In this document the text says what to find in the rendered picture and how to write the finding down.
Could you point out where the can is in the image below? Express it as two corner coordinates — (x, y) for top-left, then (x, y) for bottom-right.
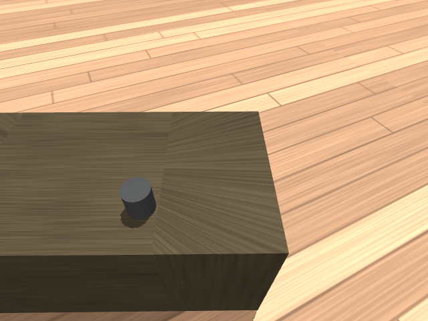
(119, 177), (156, 220)

